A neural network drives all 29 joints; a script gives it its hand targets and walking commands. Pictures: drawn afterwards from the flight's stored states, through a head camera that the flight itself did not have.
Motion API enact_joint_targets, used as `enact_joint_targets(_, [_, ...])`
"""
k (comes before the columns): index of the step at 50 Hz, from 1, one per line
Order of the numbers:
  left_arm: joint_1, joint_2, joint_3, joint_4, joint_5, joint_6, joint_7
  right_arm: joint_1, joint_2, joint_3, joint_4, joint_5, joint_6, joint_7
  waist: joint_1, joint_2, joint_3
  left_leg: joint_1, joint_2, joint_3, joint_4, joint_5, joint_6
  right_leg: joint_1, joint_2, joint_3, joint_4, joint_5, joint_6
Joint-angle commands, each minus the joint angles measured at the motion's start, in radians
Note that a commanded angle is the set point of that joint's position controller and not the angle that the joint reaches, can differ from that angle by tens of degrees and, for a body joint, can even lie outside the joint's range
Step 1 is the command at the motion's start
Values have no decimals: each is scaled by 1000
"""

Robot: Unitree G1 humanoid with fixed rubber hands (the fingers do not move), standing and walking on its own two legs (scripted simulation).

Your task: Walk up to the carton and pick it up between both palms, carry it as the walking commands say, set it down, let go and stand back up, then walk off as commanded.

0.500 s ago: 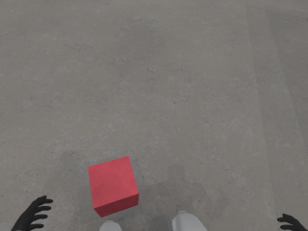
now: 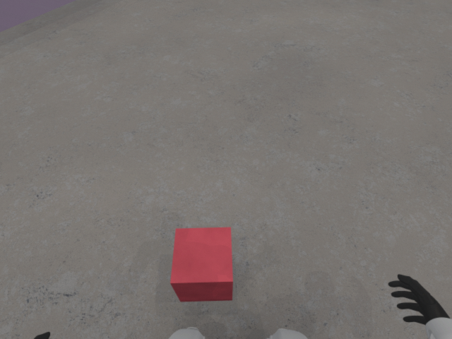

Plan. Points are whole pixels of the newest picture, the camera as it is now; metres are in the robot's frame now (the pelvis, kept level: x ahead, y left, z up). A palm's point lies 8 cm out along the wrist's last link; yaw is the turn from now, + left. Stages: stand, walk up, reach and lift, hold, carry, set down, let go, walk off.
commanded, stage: walk up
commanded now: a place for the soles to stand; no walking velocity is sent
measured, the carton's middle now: (204, 265) +0.46 +0.10 -0.61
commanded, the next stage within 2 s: none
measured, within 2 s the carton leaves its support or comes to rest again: neither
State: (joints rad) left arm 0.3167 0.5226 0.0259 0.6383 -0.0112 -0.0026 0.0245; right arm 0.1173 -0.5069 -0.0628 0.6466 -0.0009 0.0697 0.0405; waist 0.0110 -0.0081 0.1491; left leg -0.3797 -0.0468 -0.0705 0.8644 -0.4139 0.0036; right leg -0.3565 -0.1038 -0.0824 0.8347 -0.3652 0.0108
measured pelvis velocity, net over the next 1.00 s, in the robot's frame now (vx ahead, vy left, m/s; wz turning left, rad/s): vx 0.03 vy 0.04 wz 0.07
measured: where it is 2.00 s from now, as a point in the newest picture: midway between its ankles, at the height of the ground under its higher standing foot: outside the picture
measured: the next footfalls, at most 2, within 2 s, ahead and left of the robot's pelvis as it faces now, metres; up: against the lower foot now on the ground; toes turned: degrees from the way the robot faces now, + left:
none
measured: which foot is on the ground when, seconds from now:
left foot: down 0.00-1.00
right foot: down 0.00-1.00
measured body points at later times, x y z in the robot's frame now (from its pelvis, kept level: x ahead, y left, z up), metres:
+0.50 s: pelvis -0.01 +0.05 +0.03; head -0.02 +0.07 +0.48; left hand +0.05 +0.40 -0.07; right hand +0.18 -0.24 -0.05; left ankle +0.02 +0.17 -0.70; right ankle +0.03 -0.12 -0.70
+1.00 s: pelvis +0.03 +0.04 +0.04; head +0.04 +0.04 +0.49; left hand +0.10 +0.38 -0.07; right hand +0.19 -0.26 -0.06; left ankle +0.02 +0.17 -0.70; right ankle +0.03 -0.12 -0.70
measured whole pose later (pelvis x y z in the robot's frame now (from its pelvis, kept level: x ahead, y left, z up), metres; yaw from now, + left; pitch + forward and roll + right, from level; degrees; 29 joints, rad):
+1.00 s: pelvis +0.03 +0.04 +0.04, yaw +4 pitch -2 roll +0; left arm 0.15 0.43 0.02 0.95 -0.01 -0.03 0.01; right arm 0.03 -0.40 -0.03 0.99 0.01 0.02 0.03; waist 0.01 0.00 0.07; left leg -0.16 0.00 -0.05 0.45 -0.25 -0.02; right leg -0.13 -0.07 -0.02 0.42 -0.24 0.06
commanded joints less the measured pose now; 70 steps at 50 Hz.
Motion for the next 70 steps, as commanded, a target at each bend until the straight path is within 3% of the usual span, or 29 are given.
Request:
enact_joint_targets(1, [-34, 268, 88, -70, 29, -33, 32, -5, -168, -60, -51, -9, -15, -9, 9, -116, -52, -106, 44, -114, 207, -159, 10, 42, -345, 402, -449, 17, -250])
enact_joint_targets(3, [-78, 285, 95, -79, 28, -30, 26, 6, -165, -57, -30, 2, -16, 2, 0, -181, -48, -30, 71, -30, 85, -71, -4, 19, -295, 287, -447, -31, -214])
enact_joint_targets(4, [-99, 269, 90, -75, 26, -27, 19, 14, -161, -50, -15, 2, -20, 6, -14, -191, -52, 44, 80, 9, -69, -29, 2, -12, -255, 213, -408, -36, -171])
enact_joint_targets(5, [-111, 260, 85, -74, 20, -24, 12, 33, -154, -49, 10, 7, -27, 6, -34, -170, -73, 166, 57, 59, -181, 62, 8, -63, -213, 155, -375, -72, -132])
enact_joint_targets(6, [-102, 232, 73, -63, 22, -23, 3, 60, -163, -54, 32, 3, -32, 2, -48, -154, -97, 245, 32, 60, -233, 81, 21, -96, -189, 118, -320, -95, -89])
enact_joint_targets(7, [-38, 193, 64, -53, 19, -21, -2, 60, -206, -64, 32, -8, -36, -4, -45, 11, -115, 267, 110, -100, -385, -6, 54, -102, -145, 47, -188, -96, -41])
enact_joint_targets(8, [13, 143, 51, -48, 2, -15, -12, -23, -237, -66, 5, -13, -40, -9, -9, 214, -125, 166, 232, -375, -501, -47, 136, -68, -17, -32, -29, -166, 4])
enact_joint_targets(9, [-9, 159, 55, -44, -14, -3, -16, -93, -228, -52, -22, -4, -43, -11, -1, 187, -116, 44, 244, -410, -538, -165, 187, -1, 16, 28, 11, -231, -4])
enact_joint_targets(10, [-26, 163, 59, -47, -15, 4, -25, -112, -207, -46, -20, 4, -45, -16, 12, 152, -87, 24, 226, -333, -535, -193, 177, 8, 10, 39, 4, -219, -20])
enact_joint_targets(11, [-30, 180, 67, -35, -14, 5, -25, -108, -223, -49, -6, 8, -50, -18, 13, 161, -70, -54, 238, -313, -516, -208, 189, 83, 6, 42, -17, -173, -25])
enact_joint_targets(13, [11, 161, 62, 6, -10, -11, -28, -112, -202, -47, 27, 14, -48, -18, 39, 156, -78, -31, 182, -218, -463, -58, 127, 168, 17, 30, -215, -49, -36])
enact_joint_targets(14, [21, 166, 60, 25, -8, -20, -24, -126, -173, -34, 39, 15, -47, -15, 45, 130, -96, -25, 157, -181, -410, -3, 92, 215, -12, 83, -315, 56, -42])
enact_joint_targets(16, [-29, 232, 70, 35, 1, -32, -12, -92, -139, -25, 56, 14, -46, -8, 1, -45, -114, 101, 97, -85, -273, 99, 34, 90, -142, 256, -430, 7, -85])
enact_joint_targets(17, [-85, 224, 67, 31, 5, -34, -12, -66, -131, -19, 69, 13, -47, -9, -25, -23, -93, 165, 106, -90, -314, 105, 30, -3, -141, 263, -439, -75, -92])
enact_joint_targets(18, [-122, 204, 58, 29, 6, -35, -17, -50, -148, -21, 83, 18, -47, -9, -35, 14, -83, 202, 126, -126, -387, 29, 40, -52, -108, 219, -442, -186, -74])
enact_joint_targets(19, [-130, 180, 49, 32, 3, -33, -21, -63, -158, -22, 92, 25, -48, -9, -24, 48, -64, 158, 152, -170, -459, -69, 47, -25, -60, 151, -440, -210, -41])
enact_joint_targets(21, [-111, 159, 47, 60, -10, -29, -24, -107, -162, -19, 107, 26, -56, -6, 12, 93, -33, 10, 175, -229, -556, -177, 60, 119, 10, 74, -377, -58, -15])
enact_joint_targets(22, [-81, 159, 48, 78, -16, -28, -23, -134, -163, -20, 114, 22, -58, -6, 27, 109, -30, -14, 178, -216, -559, -180, 59, 158, 14, 76, -374, -31, -20])
enact_joint_targets(23, [-75, 158, 49, 100, -13, -29, -23, -142, -152, -19, 120, 20, -61, -6, 26, 76, -33, 2, 174, -198, -555, -142, 50, 163, 2, 85, -387, -10, -29])
enact_joint_targets(27, [-83, 144, 43, 145, -5, -45, -16, -139, -130, -20, 157, 15, -70, -7, 11, 93, -108, 120, 164, -148, -512, 96, 46, 179, -28, 102, -434, 113, -31])
enact_joint_targets(35, [-118, 139, 41, 209, -2, -44, -12, -138, -104, -15, 218, 16, -70, -8, -6, 61, -185, 223, 158, -75, -469, 380, 49, 216, -48, 90, -450, 275, -20])
enact_joint_targets(41, [-139, 130, 42, 250, -1, -42, -8, -141, -99, -12, 258, 16, -70, -16, -5, 40, -209, 259, 163, -47, -453, 504, 47, 250, -61, 93, -455, 384, -26])
enact_joint_targets(51, [-185, 109, 43, 298, 5, -34, -2, -144, -91, -13, 324, 10, -67, -24, 3, -16, -186, 262, 160, -16, -486, 465, 36, 262, -65, 96, -473, 398, -32])
enact_joint_targets(70, [-223, 77, 50, 349, 13, -31, 1, -121, -63, -17, 378, 7, -73, -28, -5, 10, -172, 266, 162, 7, -547, 389, 27, 265, -54, 113, -518, 326, -36])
